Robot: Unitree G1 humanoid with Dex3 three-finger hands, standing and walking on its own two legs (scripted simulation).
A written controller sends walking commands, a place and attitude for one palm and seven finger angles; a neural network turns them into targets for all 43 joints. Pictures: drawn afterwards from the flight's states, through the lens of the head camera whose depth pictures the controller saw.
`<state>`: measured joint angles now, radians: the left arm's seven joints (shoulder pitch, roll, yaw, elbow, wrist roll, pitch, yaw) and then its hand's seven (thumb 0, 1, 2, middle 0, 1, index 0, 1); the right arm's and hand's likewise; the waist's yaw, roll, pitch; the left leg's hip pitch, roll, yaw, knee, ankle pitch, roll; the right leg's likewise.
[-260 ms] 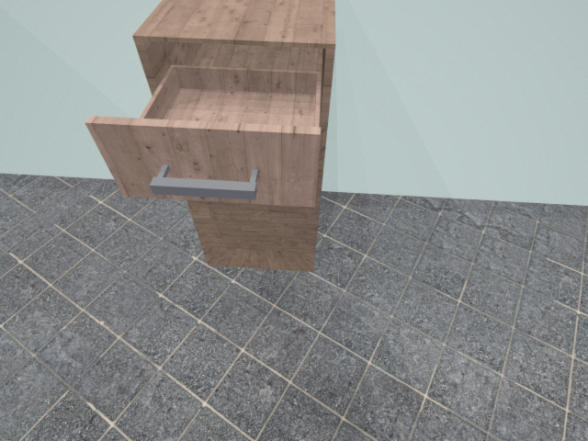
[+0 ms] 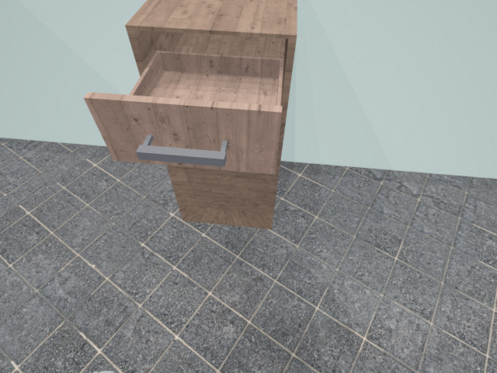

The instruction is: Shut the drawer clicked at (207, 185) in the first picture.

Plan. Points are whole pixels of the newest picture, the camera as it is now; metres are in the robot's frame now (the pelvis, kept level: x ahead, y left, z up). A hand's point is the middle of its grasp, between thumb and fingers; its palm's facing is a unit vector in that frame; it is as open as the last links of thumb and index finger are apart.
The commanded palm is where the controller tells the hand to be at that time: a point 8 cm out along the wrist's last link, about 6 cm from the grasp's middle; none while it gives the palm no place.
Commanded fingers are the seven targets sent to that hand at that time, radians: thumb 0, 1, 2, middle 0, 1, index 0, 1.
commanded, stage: turn or walk to find it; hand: left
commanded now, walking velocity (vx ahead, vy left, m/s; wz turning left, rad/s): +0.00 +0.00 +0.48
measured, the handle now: (184, 148) +0.52 +0.16 +0.04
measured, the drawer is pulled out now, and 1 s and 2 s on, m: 0.30 0.30 0.30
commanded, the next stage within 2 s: stand and wait in 0.16 s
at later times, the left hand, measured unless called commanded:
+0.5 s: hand out of the picture -0.02 +0.21 -0.18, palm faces +0.14 -0.96 -0.23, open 7.4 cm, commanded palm none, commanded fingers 0.00 0.90 0.90 -0.20 -0.30 -0.20 -0.30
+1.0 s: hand out of the picture +0.01 +0.17 -0.18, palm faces +0.13 -0.96 -0.26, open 7.4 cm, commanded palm none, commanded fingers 0.00 0.90 0.90 -0.20 -0.30 -0.20 -0.30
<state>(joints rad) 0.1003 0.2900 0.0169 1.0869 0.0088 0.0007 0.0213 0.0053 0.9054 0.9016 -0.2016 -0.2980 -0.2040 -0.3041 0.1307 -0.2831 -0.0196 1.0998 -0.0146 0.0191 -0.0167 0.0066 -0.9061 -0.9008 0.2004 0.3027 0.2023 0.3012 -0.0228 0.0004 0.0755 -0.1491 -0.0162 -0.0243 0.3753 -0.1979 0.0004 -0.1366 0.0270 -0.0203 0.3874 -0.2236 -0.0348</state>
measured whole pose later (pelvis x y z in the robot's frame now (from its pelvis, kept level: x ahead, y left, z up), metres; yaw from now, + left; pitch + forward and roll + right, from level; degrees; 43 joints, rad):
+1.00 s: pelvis -0.02 -0.05 -0.01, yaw +8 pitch -2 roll +0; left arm 0.18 0.24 0.03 1.08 0.01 0.00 0.02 0.01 0.91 0.90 -0.20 -0.30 -0.20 -0.30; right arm 0.20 -0.25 -0.05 1.11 -0.02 0.02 -0.03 0.01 -0.91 -0.90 0.20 0.30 0.20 0.30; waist -0.02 0.00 0.08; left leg -0.22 0.05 -0.08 0.44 -0.18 -0.06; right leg -0.13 0.04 0.00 0.44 -0.27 -0.03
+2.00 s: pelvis -0.01 -0.04 +0.00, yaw +10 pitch -2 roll +0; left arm 0.19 0.22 0.02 1.09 0.01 0.00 0.02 0.00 0.91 0.90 -0.20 -0.30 -0.20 -0.30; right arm 0.19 -0.20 -0.03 1.12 -0.02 0.01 -0.03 0.01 -0.91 -0.90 0.20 0.30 0.20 0.30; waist -0.01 -0.01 0.08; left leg -0.20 0.03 -0.07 0.41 -0.18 -0.05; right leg -0.09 0.01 -0.03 0.40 -0.27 -0.02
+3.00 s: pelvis -0.03 -0.03 -0.01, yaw +1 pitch -1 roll -1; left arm 0.16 0.24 0.08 0.98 0.02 0.07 0.00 0.01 0.91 0.90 -0.20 -0.30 -0.20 -0.30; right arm 0.18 -0.18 -0.04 1.01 -0.04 0.01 -0.05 0.01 -0.91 -0.90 0.20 0.30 0.20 0.30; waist 0.00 -0.02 0.11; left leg -0.27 0.08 0.06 0.52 -0.24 -0.01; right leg -0.36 0.04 0.03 0.95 -0.51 0.00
